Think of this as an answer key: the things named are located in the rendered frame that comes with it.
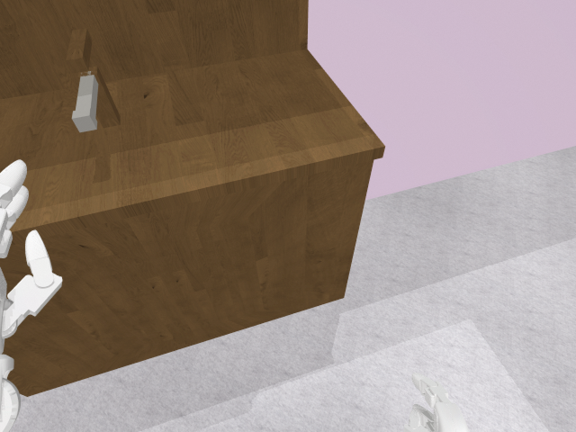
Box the right robot hand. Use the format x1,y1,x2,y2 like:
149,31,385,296
404,373,469,432

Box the counter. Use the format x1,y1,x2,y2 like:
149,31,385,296
0,0,385,397

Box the left robot forearm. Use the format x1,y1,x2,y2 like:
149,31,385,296
0,355,21,432

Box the left robot hand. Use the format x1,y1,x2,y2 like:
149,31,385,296
0,159,62,355

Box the tap lever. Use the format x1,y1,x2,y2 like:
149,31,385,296
72,71,98,132

